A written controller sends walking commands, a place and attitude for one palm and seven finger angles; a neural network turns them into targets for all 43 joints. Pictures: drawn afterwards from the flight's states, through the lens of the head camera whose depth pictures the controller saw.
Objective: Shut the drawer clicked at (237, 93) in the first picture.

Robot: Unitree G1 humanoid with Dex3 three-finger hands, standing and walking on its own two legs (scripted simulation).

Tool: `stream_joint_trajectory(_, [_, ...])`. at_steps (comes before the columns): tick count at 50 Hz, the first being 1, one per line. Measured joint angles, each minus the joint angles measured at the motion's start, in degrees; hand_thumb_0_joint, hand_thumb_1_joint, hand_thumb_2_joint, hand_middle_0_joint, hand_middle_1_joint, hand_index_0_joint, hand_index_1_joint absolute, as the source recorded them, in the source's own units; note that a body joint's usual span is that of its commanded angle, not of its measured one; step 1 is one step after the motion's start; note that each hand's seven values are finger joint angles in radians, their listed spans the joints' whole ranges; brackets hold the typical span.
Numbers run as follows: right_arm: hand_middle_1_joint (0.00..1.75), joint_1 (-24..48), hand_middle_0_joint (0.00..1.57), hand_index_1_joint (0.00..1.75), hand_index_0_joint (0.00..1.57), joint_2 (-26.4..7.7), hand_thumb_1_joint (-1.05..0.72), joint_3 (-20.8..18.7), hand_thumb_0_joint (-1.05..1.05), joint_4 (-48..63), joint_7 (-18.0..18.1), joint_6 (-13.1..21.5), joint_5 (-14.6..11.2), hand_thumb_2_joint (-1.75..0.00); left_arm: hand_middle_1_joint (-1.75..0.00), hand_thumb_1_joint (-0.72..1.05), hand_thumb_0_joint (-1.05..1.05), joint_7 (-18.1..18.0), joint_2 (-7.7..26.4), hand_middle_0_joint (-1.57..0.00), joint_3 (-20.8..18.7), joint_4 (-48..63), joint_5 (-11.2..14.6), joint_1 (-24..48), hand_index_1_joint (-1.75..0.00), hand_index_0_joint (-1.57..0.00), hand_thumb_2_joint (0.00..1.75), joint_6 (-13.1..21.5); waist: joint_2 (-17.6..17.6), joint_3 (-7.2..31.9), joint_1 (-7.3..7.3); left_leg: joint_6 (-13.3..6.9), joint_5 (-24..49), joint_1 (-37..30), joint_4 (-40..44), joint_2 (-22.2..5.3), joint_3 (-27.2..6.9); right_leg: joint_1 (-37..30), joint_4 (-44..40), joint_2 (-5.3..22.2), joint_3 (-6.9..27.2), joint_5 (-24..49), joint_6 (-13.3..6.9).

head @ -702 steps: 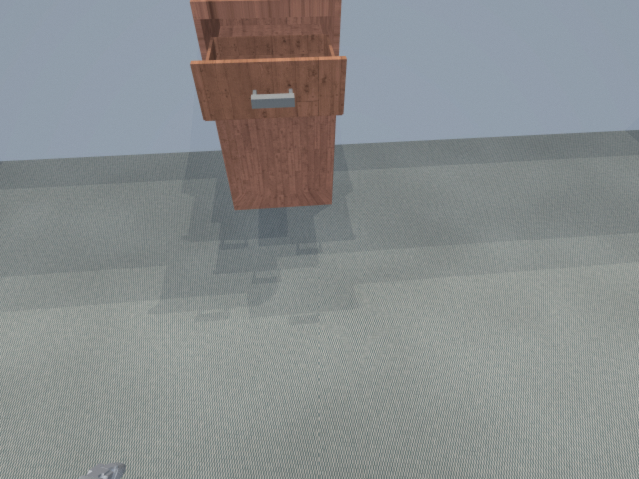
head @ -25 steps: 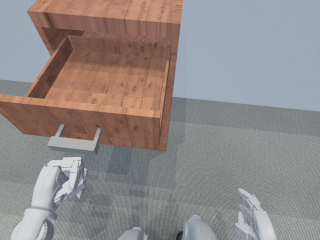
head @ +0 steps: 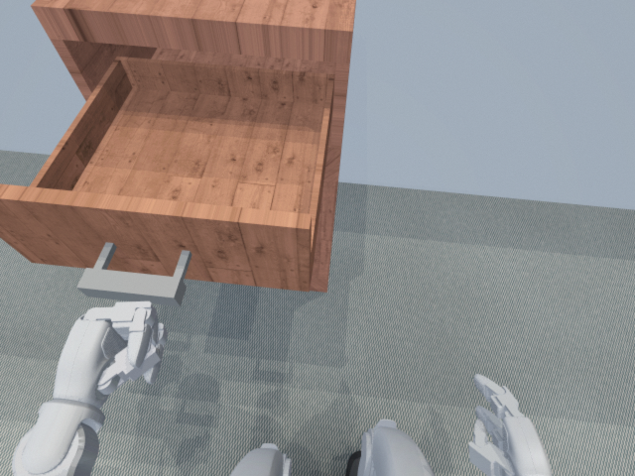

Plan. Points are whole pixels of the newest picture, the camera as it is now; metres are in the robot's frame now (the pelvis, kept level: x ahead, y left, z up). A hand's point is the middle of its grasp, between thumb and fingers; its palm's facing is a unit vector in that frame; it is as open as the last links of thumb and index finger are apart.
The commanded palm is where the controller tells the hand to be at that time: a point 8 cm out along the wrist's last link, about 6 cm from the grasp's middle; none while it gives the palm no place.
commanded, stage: push the drawer shut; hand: left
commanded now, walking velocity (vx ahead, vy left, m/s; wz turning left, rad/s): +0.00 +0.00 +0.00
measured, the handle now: (140, 270) +0.35 +0.24 +0.04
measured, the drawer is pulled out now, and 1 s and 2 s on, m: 0.30 0.23 0.09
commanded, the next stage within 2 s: none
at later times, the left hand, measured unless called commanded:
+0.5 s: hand (154, 336) +0.27 +0.20 +0.04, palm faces -0.07 -1.00 -0.07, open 3.0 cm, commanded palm +0.27 +0.24 +0.04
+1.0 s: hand (173, 284) +0.33 +0.19 +0.04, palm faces -0.08 -0.99 -0.07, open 3.1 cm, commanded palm +0.33 +0.24 +0.04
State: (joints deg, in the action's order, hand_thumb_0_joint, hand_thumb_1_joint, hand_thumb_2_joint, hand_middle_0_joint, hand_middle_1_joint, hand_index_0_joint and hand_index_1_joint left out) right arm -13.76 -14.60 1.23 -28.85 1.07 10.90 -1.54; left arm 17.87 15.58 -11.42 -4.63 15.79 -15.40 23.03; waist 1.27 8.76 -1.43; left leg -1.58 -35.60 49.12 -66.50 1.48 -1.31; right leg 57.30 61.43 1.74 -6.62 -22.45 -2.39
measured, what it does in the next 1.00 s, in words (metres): stands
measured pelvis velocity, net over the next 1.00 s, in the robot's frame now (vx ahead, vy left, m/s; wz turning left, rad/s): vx -0.02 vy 0.01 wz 0.01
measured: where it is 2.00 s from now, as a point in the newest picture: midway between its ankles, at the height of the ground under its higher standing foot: outside the picture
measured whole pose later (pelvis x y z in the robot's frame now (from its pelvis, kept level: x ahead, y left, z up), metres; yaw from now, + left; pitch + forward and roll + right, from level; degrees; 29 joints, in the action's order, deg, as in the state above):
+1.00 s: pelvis -0.02 +0.01 +0.00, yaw +1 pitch +18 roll -1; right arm -14.4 -15.4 2.6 -33.2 2.2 9.2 -1.3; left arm 16.1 18.0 -10.6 -27.9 12.2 13.3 21.7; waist 0.4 7.7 -2.2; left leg -2.1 -33.2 51.9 -66.7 2.5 -1.2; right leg 59.3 60.6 2.8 -6.5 -19.8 -2.0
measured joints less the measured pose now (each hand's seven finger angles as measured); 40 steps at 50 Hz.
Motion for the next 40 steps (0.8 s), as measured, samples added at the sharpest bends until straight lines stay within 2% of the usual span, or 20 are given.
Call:
stream_joint_trajectory(9, [0.30, 0.5, 0.20, 0.30, 0.20, -0.2, -0.90, -0.1, 0.01, 0.0, 0.0, 0.1, 0.0, -0.89, -1.60, 0.90, 0.02, 0.5, 0.0, -1.40, 0.2, -0.4, 0.1, 0.4, -1.60, -1.40, 0.90, 0.6, -0.1, 0.1, 0.13, 0.0, -0.4, 0.2, -0.5, 0.0, -0.2, 0.0, 0.4, 0.1, -0.2, -0.4, 0.1])
stream_joint_trajectory(23, [0.30, 0.5, 0.20, 0.30, 0.20, -0.4, -0.90, 0.4, 0.01, -1.3, 0.3, 0.0, 0.1, -0.89, -1.60, 0.85, -0.01, 0.8, 0.5, -1.40, 0.5, -4.9, -0.6, 6.9, -1.60, -1.40, 0.92, 0.1, 0.0, -0.3, 0.56, -0.3, 0.0, 1.1, -1.0, 0.5, -0.6, 0.5, 0.3, 0.6, -0.5, 0.1, 0.4])
stream_joint_trajectory(32, [0.30, 1.1, 0.20, 0.30, 0.20, -0.6, -0.90, 0.9, 0.01, -3.6, 1.0, 0.1, 0.1, -0.89, -1.60, 0.81, -0.05, 0.4, 0.9, -1.40, 1.5, -10.5, -1.7, 14.7, -1.60, -1.40, 0.95, -0.2, -0.1, -0.8, 1.09, -0.4, 0.8, 2.6, -1.8, 1.1, -0.9, 1.6, 0.7, 1.2, -0.8, 0.8, 0.5])
stream_joint_trajectory(40, [0.30, 1.0, 0.20, 0.30, 0.20, -0.4, -0.90, 1.4, 0.01, -4.0, 1.3, -0.4, 0.1, -0.89, -1.60, 0.82, -0.03, -0.6, 1.8, -1.40, 1.5, -16.1, -2.6, 21.5, -1.60, -1.40, 0.96, -1.8, -0.5, -0.9, 0.33, -0.5, 1.7, 2.8, -1.3, 1.1, -0.5, 1.8, 0.0, 1.2, -0.4, 1.9, 0.4])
